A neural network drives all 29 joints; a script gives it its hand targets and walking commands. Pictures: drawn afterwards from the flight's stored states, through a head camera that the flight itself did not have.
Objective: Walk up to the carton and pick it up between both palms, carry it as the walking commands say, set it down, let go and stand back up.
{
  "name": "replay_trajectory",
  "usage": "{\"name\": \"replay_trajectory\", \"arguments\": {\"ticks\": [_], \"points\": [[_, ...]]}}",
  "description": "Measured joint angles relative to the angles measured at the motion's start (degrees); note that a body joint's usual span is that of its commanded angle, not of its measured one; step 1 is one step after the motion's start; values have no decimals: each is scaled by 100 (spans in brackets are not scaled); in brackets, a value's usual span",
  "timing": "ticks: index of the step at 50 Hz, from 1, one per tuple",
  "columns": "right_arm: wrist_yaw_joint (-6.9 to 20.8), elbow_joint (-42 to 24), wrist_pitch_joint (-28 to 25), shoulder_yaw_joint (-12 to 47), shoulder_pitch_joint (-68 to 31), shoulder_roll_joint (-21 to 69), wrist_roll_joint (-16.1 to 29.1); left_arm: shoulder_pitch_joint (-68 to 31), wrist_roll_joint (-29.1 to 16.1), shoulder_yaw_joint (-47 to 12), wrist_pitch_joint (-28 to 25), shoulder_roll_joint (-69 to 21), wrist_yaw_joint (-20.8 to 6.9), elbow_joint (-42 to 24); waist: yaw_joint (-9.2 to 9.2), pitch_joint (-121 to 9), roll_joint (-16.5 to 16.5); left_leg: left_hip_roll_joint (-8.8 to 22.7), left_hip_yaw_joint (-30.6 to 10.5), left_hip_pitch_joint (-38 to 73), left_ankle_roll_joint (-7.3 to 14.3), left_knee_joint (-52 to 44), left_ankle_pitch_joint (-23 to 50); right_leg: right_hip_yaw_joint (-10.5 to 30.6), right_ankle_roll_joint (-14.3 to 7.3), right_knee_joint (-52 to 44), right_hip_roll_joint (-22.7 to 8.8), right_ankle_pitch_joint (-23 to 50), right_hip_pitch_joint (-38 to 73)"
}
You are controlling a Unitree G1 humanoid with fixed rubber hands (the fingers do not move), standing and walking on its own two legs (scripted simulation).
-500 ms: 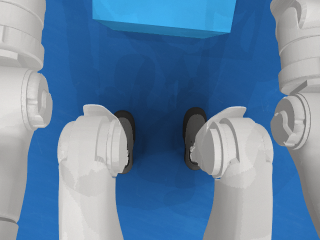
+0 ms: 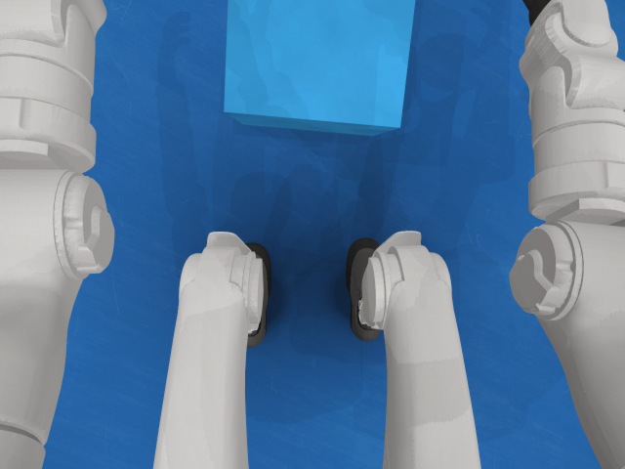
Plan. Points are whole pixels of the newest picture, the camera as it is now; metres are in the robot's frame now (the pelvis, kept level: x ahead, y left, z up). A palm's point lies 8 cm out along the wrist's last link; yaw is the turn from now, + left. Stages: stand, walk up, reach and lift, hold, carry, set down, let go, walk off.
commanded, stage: set down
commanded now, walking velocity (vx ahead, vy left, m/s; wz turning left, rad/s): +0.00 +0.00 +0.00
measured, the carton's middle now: (317, 36) +0.58 -0.01 -0.36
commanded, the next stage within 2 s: let go in 0.76 s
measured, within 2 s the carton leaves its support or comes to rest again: neither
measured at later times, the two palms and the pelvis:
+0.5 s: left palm out of the picture +0.58 +0.21 +0.05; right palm out of the picture +0.55 -0.22 +0.05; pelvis +0.02 +0.00 +0.14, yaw +1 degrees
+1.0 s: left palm out of the picture +0.53 +0.22 +0.10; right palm out of the picture +0.51 -0.23 +0.10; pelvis +0.05 -0.01 +0.22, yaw +1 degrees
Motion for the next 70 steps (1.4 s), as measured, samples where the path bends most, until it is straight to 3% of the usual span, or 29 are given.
{"name": "replay_trajectory", "arguments": {"ticks": [11,29,39,43,49,55,70], "points": [[168,-314,134,-215,334,58,-149,374,224,247,167,-97,-184,-408,-10,-410,-4,-34,-67,780,-35,-1409,381,36,-7,-1398,18,364,785],[401,-508,73,-402,884,275,-423,870,531,642,32,-265,-475,-410,-31,-642,35,-48,-110,2682,-49,-3989,1179,149,-13,-3922,11,1137,2659],[546,-345,-142,-646,1119,493,-941,1089,991,1060,-207,-519,-599,-169,-26,-755,89,-50,-171,3466,-64,-5173,1598,140,-32,-5097,-18,1538,3451],[605,-487,-203,-653,1366,557,-1157,1337,1224,1217,-233,-692,-528,-375,-4,-772,86,-40,-194,3562,-77,-5326,1628,125,-46,-5257,-12,1570,3552],[786,-1097,-219,-308,2355,562,-1186,2430,1364,1077,-181,-1045,-257,-1248,68,-831,36,-22,-193,3935,-94,-5572,1619,144,-73,-5477,6,1558,3903],[939,-1727,-289,137,3882,531,-949,4116,1216,652,-284,-1261,-239,-2150,93,-929,-86,1,-164,4870,-106,-6046,1634,212,-108,-5874,28,1557,4785],[972,-1912,-952,900,6726,660,-634,6980,952,57,-989,-1626,-277,-2389,132,-797,-89,64,-187,7909,-101,-7149,1653,226,-140,-6972,49,1577,7820]]}}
